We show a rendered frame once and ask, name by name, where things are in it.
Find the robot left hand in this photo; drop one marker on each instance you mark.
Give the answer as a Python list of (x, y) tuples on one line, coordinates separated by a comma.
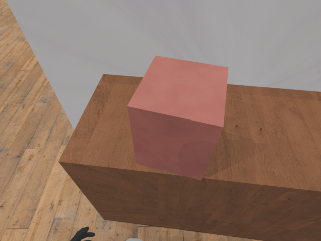
[(81, 234)]

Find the pedestal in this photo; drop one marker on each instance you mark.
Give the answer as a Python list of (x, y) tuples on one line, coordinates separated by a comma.
[(262, 182)]

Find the carton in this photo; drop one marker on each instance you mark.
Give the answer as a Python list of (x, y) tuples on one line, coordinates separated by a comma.
[(177, 115)]

